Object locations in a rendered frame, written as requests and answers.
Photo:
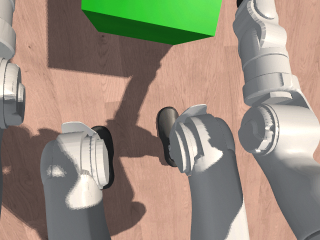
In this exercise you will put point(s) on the robot right forearm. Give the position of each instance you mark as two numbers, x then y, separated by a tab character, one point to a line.
264	59

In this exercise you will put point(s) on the robot right upper arm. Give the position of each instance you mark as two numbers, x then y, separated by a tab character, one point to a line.
282	139

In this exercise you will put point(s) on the robot left upper arm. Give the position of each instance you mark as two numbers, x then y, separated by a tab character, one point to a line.
12	103

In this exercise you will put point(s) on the robot left forearm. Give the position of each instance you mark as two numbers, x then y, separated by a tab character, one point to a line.
7	33

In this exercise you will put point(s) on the carton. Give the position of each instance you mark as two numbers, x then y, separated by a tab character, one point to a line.
170	22

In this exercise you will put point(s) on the robot left shin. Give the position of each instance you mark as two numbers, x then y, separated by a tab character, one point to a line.
46	160

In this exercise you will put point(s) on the robot right thigh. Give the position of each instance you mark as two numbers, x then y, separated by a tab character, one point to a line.
218	207

